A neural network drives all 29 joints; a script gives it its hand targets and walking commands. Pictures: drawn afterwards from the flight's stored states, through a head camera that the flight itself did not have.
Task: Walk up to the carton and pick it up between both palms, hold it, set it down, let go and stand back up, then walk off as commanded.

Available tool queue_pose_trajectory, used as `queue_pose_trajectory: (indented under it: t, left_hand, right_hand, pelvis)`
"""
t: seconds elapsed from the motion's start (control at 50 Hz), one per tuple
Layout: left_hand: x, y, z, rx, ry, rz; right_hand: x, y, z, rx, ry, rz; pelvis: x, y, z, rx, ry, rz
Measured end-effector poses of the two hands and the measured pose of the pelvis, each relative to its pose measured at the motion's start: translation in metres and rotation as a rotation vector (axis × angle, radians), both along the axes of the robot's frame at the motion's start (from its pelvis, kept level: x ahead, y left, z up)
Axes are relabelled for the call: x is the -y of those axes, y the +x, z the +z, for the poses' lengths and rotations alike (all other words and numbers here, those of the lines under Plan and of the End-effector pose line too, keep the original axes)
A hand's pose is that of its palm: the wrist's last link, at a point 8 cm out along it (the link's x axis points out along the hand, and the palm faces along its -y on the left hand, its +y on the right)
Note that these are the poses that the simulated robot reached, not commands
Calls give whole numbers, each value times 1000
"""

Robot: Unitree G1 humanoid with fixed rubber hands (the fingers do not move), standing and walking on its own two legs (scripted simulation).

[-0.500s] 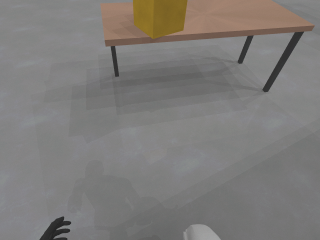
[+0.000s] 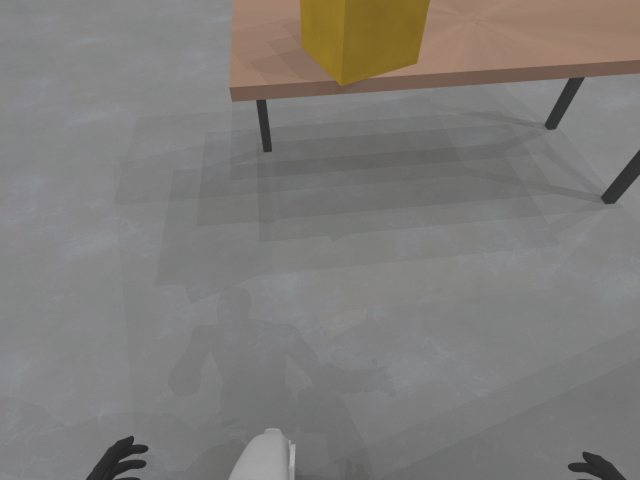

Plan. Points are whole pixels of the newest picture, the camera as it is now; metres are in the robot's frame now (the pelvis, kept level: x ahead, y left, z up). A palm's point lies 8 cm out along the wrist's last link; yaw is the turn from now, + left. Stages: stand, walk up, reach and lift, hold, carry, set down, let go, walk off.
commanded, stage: walk up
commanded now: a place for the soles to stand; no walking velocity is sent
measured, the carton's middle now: (361, 5) +1.17 -0.02 +0.04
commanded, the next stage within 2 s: none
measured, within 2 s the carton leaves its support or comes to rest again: neither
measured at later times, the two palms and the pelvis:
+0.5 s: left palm (177, 337) +0.31 +0.27 -0.10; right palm (631, 417) +0.22 -0.38 -0.09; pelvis +0.21 -0.04 -0.01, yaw +1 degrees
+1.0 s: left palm (198, 268) +0.44 +0.27 -0.11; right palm (575, 265) +0.45 -0.37 -0.06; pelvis +0.37 -0.03 +0.00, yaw +1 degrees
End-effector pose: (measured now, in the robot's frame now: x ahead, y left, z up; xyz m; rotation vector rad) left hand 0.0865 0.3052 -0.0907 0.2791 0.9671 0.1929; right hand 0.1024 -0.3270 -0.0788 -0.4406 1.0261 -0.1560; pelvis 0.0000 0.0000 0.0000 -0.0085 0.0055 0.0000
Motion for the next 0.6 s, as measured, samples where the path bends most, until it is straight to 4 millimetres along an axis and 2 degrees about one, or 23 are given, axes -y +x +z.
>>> queue_pose_trajectory:
  t: [0.06, 0.12, 0.22, 0.28, 0.38, 0.44, 0.48, 0.52, 0.6]
  left_hand:
    - [-11, 20, -12, -5, -20, 11]
    - [-16, 49, -23, -4, -36, -3]
    - [-10, 98, -16, 3, -57, -34]
    - [-4, 123, -13, -5, -59, -40]
    - [11, 166, -8, -21, -40, -49]
    - [25, 197, -6, -28, -19, -60]
    - [34, 216, -8, -18, 2, -59]
    - [42, 226, -10, -17, 15, -51]
    - [47, 241, 2, -28, 31, -17]
  right_hand:
    - [-12, 39, 4, 36, -18, 18]
    - [-19, 59, 6, 71, -37, 1]
    - [-13, 69, 23, 44, -61, -52]
    - [-6, 73, 26, 6, -66, -74]
    - [13, 84, 20, -62, -60, -106]
    - [30, 97, 11, -92, -47, -125]
    - [43, 111, -2, -110, -39, -128]
    - [53, 131, -13, -123, -33, -122]
    - [57, 189, -14, -97, -16, -76]
  pelvis:
    - [-12, 28, -6, -8, -15, 0]
    - [-20, 53, -11, 23, -16, 15]
    - [-19, 92, 1, 47, -21, 20]
    - [-14, 115, 6, 55, -18, 24]
    - [3, 156, 7, 56, -10, 26]
    - [19, 183, 4, 39, 6, 19]
    - [32, 201, -4, 22, 20, 13]
    - [43, 216, -10, 34, 22, 13]
    - [51, 242, -3, 17, 27, 12]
